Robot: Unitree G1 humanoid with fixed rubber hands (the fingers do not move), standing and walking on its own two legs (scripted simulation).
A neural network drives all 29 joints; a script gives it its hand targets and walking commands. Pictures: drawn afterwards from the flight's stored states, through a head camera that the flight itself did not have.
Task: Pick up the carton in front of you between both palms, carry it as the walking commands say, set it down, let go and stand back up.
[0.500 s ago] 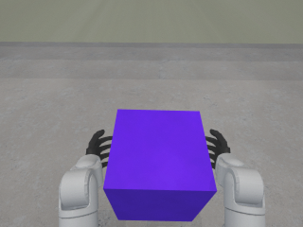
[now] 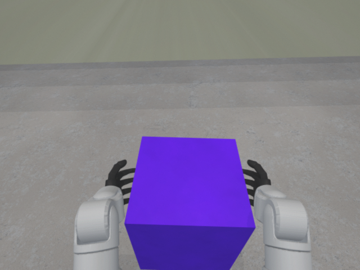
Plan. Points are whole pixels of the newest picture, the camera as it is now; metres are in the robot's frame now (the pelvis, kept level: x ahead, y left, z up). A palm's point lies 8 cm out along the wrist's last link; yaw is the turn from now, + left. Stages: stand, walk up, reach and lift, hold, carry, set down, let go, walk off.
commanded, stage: carry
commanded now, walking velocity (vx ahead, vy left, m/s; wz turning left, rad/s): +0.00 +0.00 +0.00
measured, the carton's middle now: (186, 206) +0.28 +0.00 +0.02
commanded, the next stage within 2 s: hold in 1.60 s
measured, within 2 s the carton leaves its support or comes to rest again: neither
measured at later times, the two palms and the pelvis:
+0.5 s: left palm (119, 205) +0.27 +0.15 +0.05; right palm (254, 200) +0.27 -0.15 +0.05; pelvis +0.01 -0.01 +0.00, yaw +1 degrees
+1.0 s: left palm (115, 211) +0.26 +0.15 +0.04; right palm (251, 206) +0.26 -0.15 +0.04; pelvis -0.03 +0.00 +0.00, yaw +1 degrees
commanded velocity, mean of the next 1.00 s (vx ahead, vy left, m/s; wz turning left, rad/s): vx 0.00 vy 0.00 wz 0.00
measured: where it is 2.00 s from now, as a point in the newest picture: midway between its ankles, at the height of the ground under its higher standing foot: outside the picture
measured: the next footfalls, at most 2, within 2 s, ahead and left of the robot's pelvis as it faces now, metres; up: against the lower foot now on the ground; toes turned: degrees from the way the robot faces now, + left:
none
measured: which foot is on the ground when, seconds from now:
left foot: down 0.00-1.00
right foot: down 0.00-1.00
